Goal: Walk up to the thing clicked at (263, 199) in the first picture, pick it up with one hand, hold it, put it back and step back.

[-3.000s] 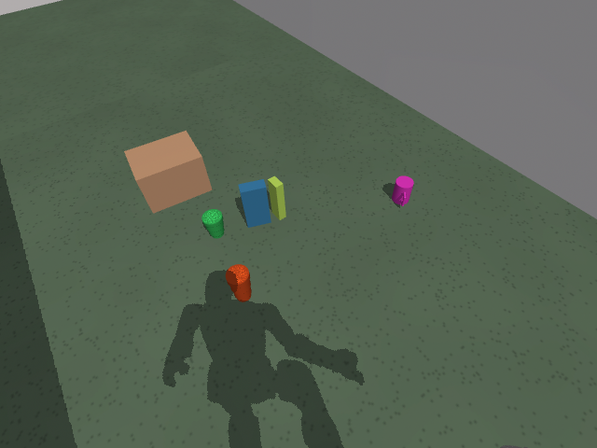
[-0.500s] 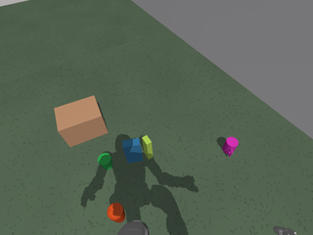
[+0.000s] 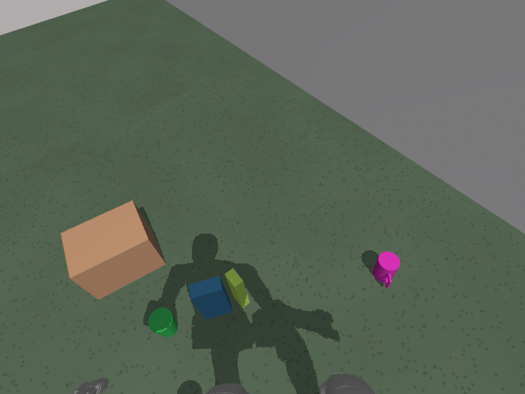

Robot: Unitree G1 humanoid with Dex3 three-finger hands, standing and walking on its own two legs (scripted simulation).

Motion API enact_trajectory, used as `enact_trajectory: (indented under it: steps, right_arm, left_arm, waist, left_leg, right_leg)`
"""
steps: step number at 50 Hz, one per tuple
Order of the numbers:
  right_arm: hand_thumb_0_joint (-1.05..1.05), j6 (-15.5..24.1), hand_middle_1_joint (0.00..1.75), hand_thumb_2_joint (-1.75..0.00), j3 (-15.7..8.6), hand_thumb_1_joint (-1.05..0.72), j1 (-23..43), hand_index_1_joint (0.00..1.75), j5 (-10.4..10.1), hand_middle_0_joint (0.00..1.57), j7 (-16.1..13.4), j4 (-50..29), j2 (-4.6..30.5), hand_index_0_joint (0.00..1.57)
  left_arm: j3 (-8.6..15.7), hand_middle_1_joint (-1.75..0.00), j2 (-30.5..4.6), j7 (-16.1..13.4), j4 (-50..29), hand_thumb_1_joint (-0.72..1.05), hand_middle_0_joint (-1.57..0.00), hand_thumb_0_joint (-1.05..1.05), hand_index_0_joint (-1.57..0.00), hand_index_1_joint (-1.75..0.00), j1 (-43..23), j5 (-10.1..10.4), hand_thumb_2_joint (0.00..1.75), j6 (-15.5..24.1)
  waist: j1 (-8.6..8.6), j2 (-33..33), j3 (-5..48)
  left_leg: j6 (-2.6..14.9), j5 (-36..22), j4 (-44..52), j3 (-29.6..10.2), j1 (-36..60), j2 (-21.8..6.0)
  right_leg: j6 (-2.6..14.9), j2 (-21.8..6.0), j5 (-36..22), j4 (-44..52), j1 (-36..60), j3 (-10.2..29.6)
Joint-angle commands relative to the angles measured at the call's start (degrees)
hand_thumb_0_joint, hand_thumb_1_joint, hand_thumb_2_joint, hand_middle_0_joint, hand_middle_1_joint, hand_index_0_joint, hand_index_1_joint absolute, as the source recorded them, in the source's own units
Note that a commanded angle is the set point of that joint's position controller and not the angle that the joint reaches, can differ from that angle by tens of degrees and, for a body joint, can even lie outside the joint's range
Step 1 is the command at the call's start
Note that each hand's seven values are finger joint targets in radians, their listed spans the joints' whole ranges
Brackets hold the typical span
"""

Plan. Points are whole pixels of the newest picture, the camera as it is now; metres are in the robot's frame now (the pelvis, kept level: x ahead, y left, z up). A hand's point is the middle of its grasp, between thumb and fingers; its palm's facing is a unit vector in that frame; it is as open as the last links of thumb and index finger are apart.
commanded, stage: walk up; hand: left
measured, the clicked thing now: (212, 299) +0.49 +0.26 -0.64
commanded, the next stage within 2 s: stand in 1.48 s
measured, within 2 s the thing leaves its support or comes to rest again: neither
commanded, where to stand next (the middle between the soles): +0.11 +0.01 m, yaw -1 degrees
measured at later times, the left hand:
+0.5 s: hand out of the picture +0.10 +0.28 -0.15, palm faces -0.01 -0.95 -0.32, open 7.4 cm
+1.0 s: hand out of the picture +0.14 +0.27 -0.13, palm faces +0.00 -0.94 -0.33, open 7.4 cm
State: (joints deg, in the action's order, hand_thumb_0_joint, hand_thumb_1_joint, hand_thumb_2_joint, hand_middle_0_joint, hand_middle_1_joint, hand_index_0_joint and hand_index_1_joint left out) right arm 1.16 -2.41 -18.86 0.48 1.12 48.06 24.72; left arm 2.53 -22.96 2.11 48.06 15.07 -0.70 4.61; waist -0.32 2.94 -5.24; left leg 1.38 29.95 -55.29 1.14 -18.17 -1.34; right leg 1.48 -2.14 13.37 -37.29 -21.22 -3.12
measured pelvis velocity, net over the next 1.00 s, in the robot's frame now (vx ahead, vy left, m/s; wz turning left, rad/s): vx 0.06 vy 0.02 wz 0.00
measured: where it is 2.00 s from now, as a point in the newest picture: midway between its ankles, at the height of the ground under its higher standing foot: outside the picture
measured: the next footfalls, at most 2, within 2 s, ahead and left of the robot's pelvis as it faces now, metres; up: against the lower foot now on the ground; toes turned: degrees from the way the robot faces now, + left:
left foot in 0.22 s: +0.12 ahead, +0.15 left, +0.00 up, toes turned +2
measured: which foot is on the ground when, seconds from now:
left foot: up 0.00-0.20, down 0.22-1.00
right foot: down 0.00-1.00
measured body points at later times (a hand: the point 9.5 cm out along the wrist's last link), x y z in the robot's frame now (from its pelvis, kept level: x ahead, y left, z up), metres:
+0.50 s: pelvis +0.05 +0.03 +0.01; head +0.06 +0.04 +0.46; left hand +0.11 +0.33 -0.13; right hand +0.15 -0.27 -0.11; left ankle +0.09 +0.15 -0.72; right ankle +0.07 -0.11 -0.72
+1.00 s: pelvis +0.06 +0.02 +0.03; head +0.07 +0.02 +0.48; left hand +0.14 +0.32 -0.10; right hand +0.15 -0.28 -0.11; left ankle +0.09 +0.15 -0.72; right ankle +0.07 -0.11 -0.72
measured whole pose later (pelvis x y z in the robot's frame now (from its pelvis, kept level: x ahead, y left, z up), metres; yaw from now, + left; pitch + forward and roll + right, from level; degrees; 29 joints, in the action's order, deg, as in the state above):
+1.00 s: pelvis +0.06 +0.02 +0.03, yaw +0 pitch -2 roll +0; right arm 0.8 0.1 -2.8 0.3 0.6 67.6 20.5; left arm 0.3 -19.7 0.8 67.8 3.5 -0.2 0.4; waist 0.5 0.8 -3.2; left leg -0.9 7.8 -18.8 1.4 -8.8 -1.8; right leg -1.5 -2.0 8.6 -18.1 -7.3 -1.7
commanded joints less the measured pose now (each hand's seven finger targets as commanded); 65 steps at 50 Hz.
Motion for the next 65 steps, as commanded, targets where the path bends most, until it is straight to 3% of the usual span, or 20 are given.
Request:
enact_trajectory:
  steps: [1, 3, 6, 8, 9, 10, 11, 12, 13, 15, 16, 18, 20, 25, 29, 36, 41, 65]
  right_arm:
    - [0.0, 1.29, 0.3, -0.9, -2.66, -0.9, -2.61, 0.3, -0.8, 0.2, -0.98, -2.98, 9.95, 0.2]
    - [0.0, 0.98, 0.3, -0.9, -2.57, -0.9, -3.85, 0.3, -0.53, 0.2, -0.66, -1.43, 9.16, 0.2]
    - [0.0, 0.66, 0.3, -0.9, -2.29, -0.9, -0.92, 0.3, -0.49, 0.2, -0.78, -0.01, 7.55, 0.2]
    - [0.0, 0.8, 0.3, -0.9, -2.46, -0.9, -1.89, 0.3, -0.41, 0.2, -1.15, 1.7, 7.38, 0.2]
    - [0.0, 1.04, 0.3, -0.9, -2.7, -0.9, -1.26, 0.3, -0.24, 0.2, -1.33, 2.2, 7.76, 0.2]
    - [0.0, 1.3, 0.3, -0.9, -2.85, -0.9, -0.41, 0.3, 0.22, 0.2, -1.55, 2.44, 9.05, 0.2]
    - [0.0, 1.61, 0.3, -0.9, -3.24, -0.9, 1.98, 0.3, 0.75, 0.2, -1.67, 1.92, 11.88, 0.2]
    - [0.0, 1.89, 0.3, -0.9, -3.04, -0.9, 6.99, 0.3, -0.11, 0.2, -1.55, 0.74, 14.31, 0.2]
    - [0.0, 1.68, 0.3, -0.9, -2.97, -0.9, 9.18, 0.3, -0.17, 0.2, -1.26, 1.17, 14.7, 0.2]
    - [0.0, 1.36, 0.3, -0.9, -1.45, -0.9, 12.64, 0.3, -0.12, 0.2, -1.26, 2.4, 11.82, 0.2]
    - [0.0, 1.34, 0.3, -0.9, -0.96, -0.9, 13.1, 0.3, -0.28, 0.2, -1.15, 3.0, 10.75, 0.2]
    - [0.0, 1.22, 0.3, -0.9, -0.31, -0.9, 12.82, 0.3, -0.51, 0.2, -1.0, 4.72, 9.75, 0.2]
    - [0.0, 1.25, 0.3, -0.9, -0.05, -0.9, 13.02, 0.3, -0.54, 0.2, -1.0, 6.29, 9.62, 0.2]
    - [0.0, 1.42, 0.3, -0.9, 0.38, -0.9, 15.98, 0.3, -0.93, 0.2, -1.17, 8.97, 9.02, 0.2]
    - [0.0, 1.01, 0.3, -0.9, 0.47, -0.9, 17.66, 0.3, -1.14, 0.2, -1.11, 11.04, 8.52, 0.2]
    - [0.0, 0.75, 0.3, -0.9, 0.53, -0.9, 19.26, 0.3, -1.08, 0.2, -0.97, 14.0, 7.87, 0.2]
    - [0.0, 0.54, 0.3, -0.9, 0.48, -0.9, 20.08, 0.3, -0.81, 0.2, -0.96, 15.5, 7.78, 0.2]
    - [0.0, 0.86, 0.3, -0.9, 0.25, -0.9, 17.15, 0.3, -0.2, 0.2, -1.41, 16.66, 7.73, 0.2]
  left_arm:
    - [3.86, -0.3, -15.87, -2.28, -3.12, 0.9, -0.2, 0.0, -0.2, -0.3, 4.31, 0.74, 0.9, 0.59]
    - [3.36, -0.3, -15.02, -2.37, -3.62, 0.9, -0.2, 0.0, -0.2, -0.3, 2.53, 0.19, 0.9, 0.28]
    - [2.72, -0.3, -14.44, -2.67, -3.38, 0.9, -0.2, 0.0, -0.2, -0.3, 0.0, -0.18, 0.9, -0.34]
    - [2.26, -0.3, -14.44, -2.6, -3.28, 0.9, -0.2, 0.0, -0.2, -0.3, -3.04, 0.56, 0.9, -1.22]
    - [1.72, -0.3, -13.43, -2.57, -3.12, 0.9, -0.2, 0.0, -0.2, -0.3, -3.61, 0.84, 0.9, -1.7]
    - [0.98, -0.3, -11.62, -2.49, -2.79, 0.9, -0.2, 0.0, -0.2, -0.3, -3.74, 1.06, 0.9, -2.16]
    - [0.29, -0.3, -9.46, -2.33, -2.52, 0.9, -0.2, 0.0, -0.2, -0.3, -3.62, 1.39, 0.9, -2.58]
    - [0.27, -0.3, -9.55, -2.48, -0.9, 0.9, -0.2, 0.0, -0.2, -0.3, -1.23, 1.86, 0.9, -3.22]
    - [1.12, -0.3, -11.72, -2.66, 1.69, 0.9, -0.2, 0.0, -0.2, -0.3, -1.77, 1.33, 0.9, -3.64]
    - [0.84, -0.3, -10.63, -2.35, 4.01, 0.9, -0.2, 0.0, -0.2, -0.3, -1.74, 1.12, 0.9, -3.39]
    - [0.84, -0.3, -11.16, -2.22, 5.07, 0.9, -0.2, 0.0, -0.2, -0.3, -1.75, 1.04, 0.9, -3.07]
    - [0.68, -0.3, -11.93, -2.17, 6.46, 0.9, -0.2, 0.0, -0.2, -0.3, -3.65, 0.99, 0.9, -2.79]
    - [0.22, -0.3, -11.4, -2.07, 7.47, 0.9, -0.2, 0.0, -0.2, -0.3, -6.42, 1.03, 0.9, -2.63]
    - [-0.48, -0.3, -10.77, -2.08, 11.19, 0.9, -0.2, 0.0, -0.2, -0.3, -8.56, 1.34, 0.9, -2.54]
    - [-0.8, -0.3, -10.33, -2.01, 13.0, 0.9, -0.2, 0.0, -0.2, -0.3, -10.4, 1.24, 0.9, -2.47]
    - [-0.61, -0.3, -9.8, -2.06, 15.84, 0.9, -0.2, 0.0, -0.2, -0.3, -12.59, 0.87, 0.9, -2.42]
    - [-0.46, -0.3, -9.41, -2.08, 16.7, 0.9, -0.2, 0.0, -0.2, -0.3, -13.29, 0.66, 0.9, -2.74]
    - [0.38, -0.3, -8.59, -2.03, 16.13, 0.9, -0.2, 0.0, -0.2, -0.3, -14.08, 0.33, 0.9, -3.48]
  waist:
    - [1.07, -11.82, 4.81]
    - [0.63, -12.71, 6.34]
    - [0.87, -13.95, 7.26]
    - [-0.65, -12.59, 8.26]
    - [-1.31, -10.6, 8.09]
    - [-1.23, -7.71, 7.22]
    - [-0.14, -1.06, 6.7]
    - [2.09, 3.32, 6.89]
    - [1.77, 2.97, 4.99]
    - [2.98, 2.57, 3.52]
    - [3.03, 3.58, 3.97]
    - [1.94, 3.69, 5.0]
    - [1.05, 2.77, 5.32]
    - [1.1, 0.65, 6.5]
    - [0.66, -1.63, 6.44]
    - [0.49, -4.09, 8.97]
    - [0.63, -4.32, 7.21]
    - [0.27, -2.46, 7.88]
  left_leg:
    - [0.28, -1.07, -4.5, -3.68, -12.32, -2.26]
    - [-0.56, -4.09, 1.33, -1.58, -8.28, -1.54]
    - [-0.97, -7.65, 11.05, -0.05, -1.74, -1.21]
    - [-0.67, -15.68, 17.63, 1.92, 5.95, 0.15]
    - [0.06, -19.63, 22.06, 1.75, 8.44, 0.91]
    - [0.76, -21.19, 25.34, -1.57, 10.07, -1.38]
    - [2.67, -20.23, 29.29, -11.98, 8.61, -8.71]
    - [8.15, -12.42, 34.16, -22.07, 0.27, -16.51]
    - [9.84, -8.35, 34.38, -21.28, -6.35, -16.12]
    - [5.57, -5.77, 33.48, -13.97, -7.45, -10.82]
    - [3.41, -8.43, 32.0, -11.67, -5.78, -9.05]
    - [2.07, -8.78, 31.29, -10.13, -3.47, -7.68]
    - [1.9, -10.45, 32.48, -9.85, -0.29, -7.49]
    - [1.36, -20.37, 33.17, -8.11, 4.39, -7.27]
    - [0.67, -20.09, 34.47, -6.7, 7.73, -6.5]
    - [0.08, -26.12, 36.24, -5.19, 11.92, -6.45]
    - [-0.32, -22.95, 38.77, -5.29, 11.44, -6.48]
    - [-0.34, -22.14, 40.79, -5.64, 9.38, -6.64]
  right_leg:
    - [12.29, -15.1, -17.54, 14.9, 12.2, 18.0]
    - [11.37, -12.34, -20.5, 12.92, 10.15, 12.97]
    - [10.59, -11.96, -22.38, 10.43, 5.54, 9.82]
    - [9.21, -11.24, -17.54, 6.4, 0.54, 8.54]
    - [7.32, -10.02, -12.0, 4.36, -1.65, 8.15]
    - [5.11, -8.84, -6.12, 3.08, -5.13, 8.25]
    - [2.33, -4.92, 2.54, 0.35, -7.2, 6.33]
    - [0.37, 0.12, 12.31, -3.26, -0.28, 2.66]
    - [0.56, -0.32, 15.27, -5.53, 5.93, 3.45]
    - [0.87, -0.93, 9.18, 2.84, 8.14, 3.85]
    - [1.09, -2.03, 4.39, 5.1, 8.82, 4.81]
    - [1.53, -3.4, 2.88, 7.88, 8.63, 7.3]
    - [1.16, -3.5, 0.51, 8.8, 7.96, 7.02]
    - [0.28, -4.09, -5.3, 12.4, 9.69, 6.61]
    - [0.04, -5.17, -5.29, 16.75, 9.16, 7.47]
    - [-0.59, -6.19, -9.79, 20.4, 12.81, 7.03]
    - [-0.86, -6.02, -5.88, 22.29, 12.71, 6.79]
    - [-0.94, -5.6, -6.6, 22.05, 15.95, 6.24]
